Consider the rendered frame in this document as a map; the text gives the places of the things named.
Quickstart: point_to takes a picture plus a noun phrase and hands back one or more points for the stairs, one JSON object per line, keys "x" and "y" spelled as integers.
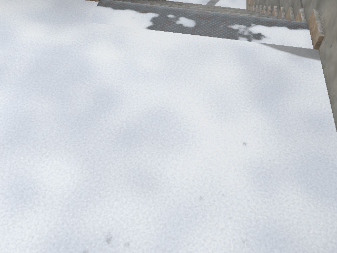
{"x": 206, "y": 8}

